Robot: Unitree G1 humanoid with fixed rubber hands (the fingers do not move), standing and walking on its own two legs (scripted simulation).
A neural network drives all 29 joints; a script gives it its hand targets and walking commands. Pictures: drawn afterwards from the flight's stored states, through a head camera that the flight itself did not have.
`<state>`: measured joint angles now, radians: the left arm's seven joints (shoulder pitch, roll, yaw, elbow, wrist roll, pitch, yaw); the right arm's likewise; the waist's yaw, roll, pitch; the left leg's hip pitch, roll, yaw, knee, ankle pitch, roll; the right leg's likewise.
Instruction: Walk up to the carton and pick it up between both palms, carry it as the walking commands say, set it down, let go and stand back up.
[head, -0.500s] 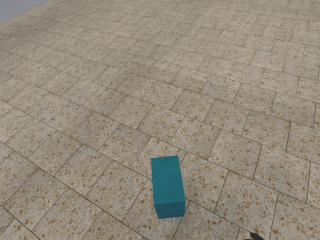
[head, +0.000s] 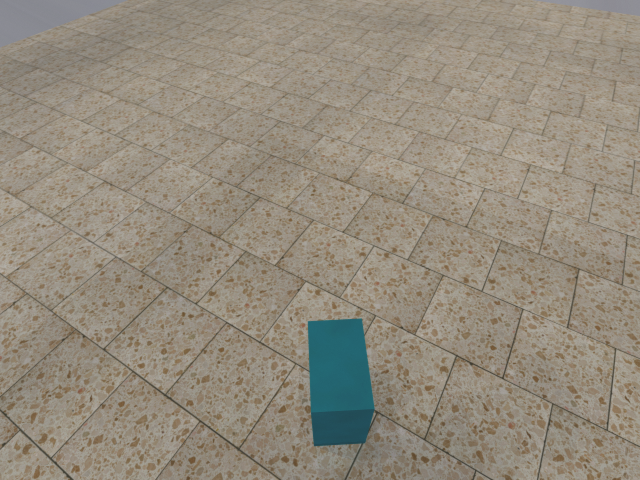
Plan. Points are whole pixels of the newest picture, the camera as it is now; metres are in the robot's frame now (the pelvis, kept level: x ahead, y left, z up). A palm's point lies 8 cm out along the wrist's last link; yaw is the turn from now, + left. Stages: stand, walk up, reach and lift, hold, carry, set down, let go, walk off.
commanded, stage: stand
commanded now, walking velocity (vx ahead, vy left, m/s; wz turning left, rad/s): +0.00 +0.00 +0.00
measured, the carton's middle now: (337, 384) +0.47 -0.03 -0.62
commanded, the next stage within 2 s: reach and lift in 0.22 s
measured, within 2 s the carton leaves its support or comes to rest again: neither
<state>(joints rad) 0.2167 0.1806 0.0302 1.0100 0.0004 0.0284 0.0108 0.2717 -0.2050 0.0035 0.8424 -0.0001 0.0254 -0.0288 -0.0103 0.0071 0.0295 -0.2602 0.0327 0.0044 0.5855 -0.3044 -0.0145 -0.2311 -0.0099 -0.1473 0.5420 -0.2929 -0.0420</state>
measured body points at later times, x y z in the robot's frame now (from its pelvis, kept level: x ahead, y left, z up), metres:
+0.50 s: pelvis +0.00 -0.01 -0.01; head +0.05 +0.00 +0.44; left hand +0.17 +0.22 -0.13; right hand +0.16 -0.24 -0.13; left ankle +0.01 +0.12 -0.73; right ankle +0.00 -0.09 -0.73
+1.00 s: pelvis -0.05 -0.02 -0.05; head +0.14 -0.02 +0.36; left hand +0.25 +0.17 -0.18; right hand +0.27 -0.23 -0.18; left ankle +0.01 +0.12 -0.73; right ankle +0.00 -0.09 -0.73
